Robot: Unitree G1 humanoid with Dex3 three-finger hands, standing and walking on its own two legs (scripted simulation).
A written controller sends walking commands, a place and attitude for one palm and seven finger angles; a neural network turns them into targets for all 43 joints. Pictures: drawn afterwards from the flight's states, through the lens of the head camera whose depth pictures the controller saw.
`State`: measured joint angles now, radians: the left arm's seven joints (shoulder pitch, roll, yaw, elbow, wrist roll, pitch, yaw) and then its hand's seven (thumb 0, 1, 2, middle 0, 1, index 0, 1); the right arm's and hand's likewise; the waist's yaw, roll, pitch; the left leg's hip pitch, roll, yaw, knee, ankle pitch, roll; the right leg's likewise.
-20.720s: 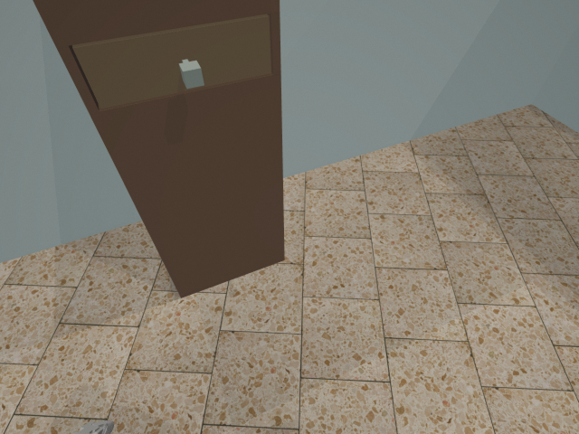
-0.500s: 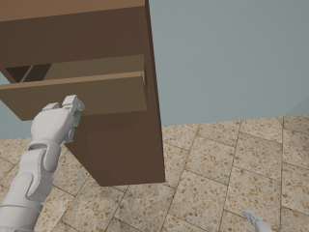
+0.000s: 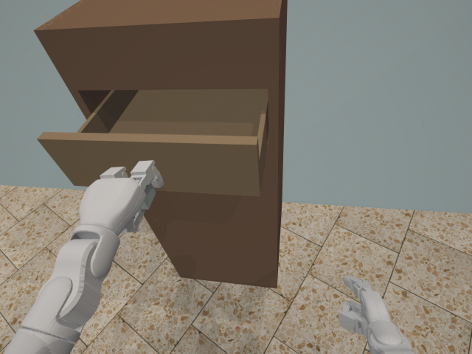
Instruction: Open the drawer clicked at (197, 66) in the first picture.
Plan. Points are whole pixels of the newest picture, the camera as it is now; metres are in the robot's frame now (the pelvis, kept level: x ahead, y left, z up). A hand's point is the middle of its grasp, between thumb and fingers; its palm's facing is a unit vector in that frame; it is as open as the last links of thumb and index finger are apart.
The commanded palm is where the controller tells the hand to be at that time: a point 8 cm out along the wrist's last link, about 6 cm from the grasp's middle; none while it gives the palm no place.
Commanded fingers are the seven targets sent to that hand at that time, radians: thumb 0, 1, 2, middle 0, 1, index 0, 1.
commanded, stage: pull the drawer open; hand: left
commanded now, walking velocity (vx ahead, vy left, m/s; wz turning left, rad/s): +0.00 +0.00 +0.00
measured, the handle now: (143, 184) +0.34 +0.21 +0.12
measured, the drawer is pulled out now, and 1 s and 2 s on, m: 0.15 0.20 0.30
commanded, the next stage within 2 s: none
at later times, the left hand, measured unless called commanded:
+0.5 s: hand (131, 217) +0.29 +0.22 +0.10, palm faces +0.03 -0.08 -1.00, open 7.2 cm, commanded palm +0.26 +0.24 +0.17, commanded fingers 0.00 0.90 0.90 -0.40 -1.35 -0.40 -1.35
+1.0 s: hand (118, 247) +0.24 +0.22 +0.10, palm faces +0.07 -0.13 -0.99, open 7.4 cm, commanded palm +0.21 +0.23 +0.17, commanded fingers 0.00 0.90 0.90 -0.40 -1.35 -0.40 -1.35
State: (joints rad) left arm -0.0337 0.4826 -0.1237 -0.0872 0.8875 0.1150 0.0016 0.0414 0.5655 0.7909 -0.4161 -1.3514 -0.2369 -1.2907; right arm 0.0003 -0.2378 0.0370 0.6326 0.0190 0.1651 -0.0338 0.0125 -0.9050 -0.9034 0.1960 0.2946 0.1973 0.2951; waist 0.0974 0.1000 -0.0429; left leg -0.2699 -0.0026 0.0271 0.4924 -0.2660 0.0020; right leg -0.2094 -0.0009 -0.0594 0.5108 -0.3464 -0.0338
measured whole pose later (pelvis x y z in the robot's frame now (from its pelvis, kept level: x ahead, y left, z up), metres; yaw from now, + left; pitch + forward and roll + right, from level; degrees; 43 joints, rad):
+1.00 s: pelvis +0.00 +0.01 +0.00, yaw -2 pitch +3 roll +0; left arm 0.32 0.50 -0.06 -0.38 0.86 0.08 0.10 0.04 0.59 0.78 -0.42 -1.35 -0.22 -1.24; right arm 0.08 -0.28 0.00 0.62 0.01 0.13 0.00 0.01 -0.91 -0.90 0.19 0.29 0.20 0.29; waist 0.09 0.10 -0.04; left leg -0.29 0.00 0.06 0.53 -0.29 0.02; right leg -0.23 0.00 -0.03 0.53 -0.36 -0.02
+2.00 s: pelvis -0.01 +0.01 -0.01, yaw -4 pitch +2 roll +0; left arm 0.78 0.55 0.02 -0.63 0.82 0.06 0.20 0.04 0.58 0.74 -0.42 -1.35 -0.24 -1.27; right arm 0.08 -0.27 0.04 0.52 0.02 0.16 0.02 0.02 -0.90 -0.90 0.20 0.29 0.20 0.29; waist 0.09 0.12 -0.07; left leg -0.31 0.03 0.08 0.59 -0.31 0.01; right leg -0.25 0.03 0.00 0.57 -0.35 -0.02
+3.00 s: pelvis -0.05 +0.01 +0.00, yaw -1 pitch -3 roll +0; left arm 0.34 0.46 -0.05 -0.36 0.91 0.04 0.08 0.00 -0.49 0.30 -0.32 -1.20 -0.34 -1.23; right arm 0.08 -0.26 0.02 0.65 0.00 0.09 -0.02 0.02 -0.90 -0.90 0.19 0.29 0.20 0.29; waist 0.11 0.12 0.00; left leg -0.22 0.01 0.03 0.47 -0.20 0.01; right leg -0.15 0.01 -0.05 0.47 -0.27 -0.03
